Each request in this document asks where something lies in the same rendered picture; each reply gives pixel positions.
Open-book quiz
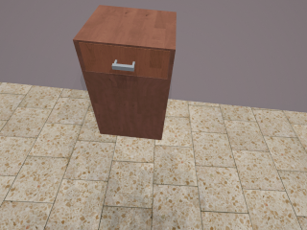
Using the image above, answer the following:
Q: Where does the drawer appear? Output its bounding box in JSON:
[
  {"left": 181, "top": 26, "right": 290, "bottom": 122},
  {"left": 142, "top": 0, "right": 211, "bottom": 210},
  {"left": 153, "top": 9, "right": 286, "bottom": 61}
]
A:
[{"left": 79, "top": 42, "right": 171, "bottom": 79}]

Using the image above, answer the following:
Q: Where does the cabinet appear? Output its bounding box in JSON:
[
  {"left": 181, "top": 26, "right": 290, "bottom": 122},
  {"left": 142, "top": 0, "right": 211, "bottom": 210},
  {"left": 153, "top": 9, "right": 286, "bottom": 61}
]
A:
[{"left": 73, "top": 5, "right": 177, "bottom": 140}]

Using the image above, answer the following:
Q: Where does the handle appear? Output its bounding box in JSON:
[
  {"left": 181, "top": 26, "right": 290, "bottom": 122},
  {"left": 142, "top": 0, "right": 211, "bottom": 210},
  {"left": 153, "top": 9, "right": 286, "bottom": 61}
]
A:
[{"left": 111, "top": 59, "right": 135, "bottom": 72}]

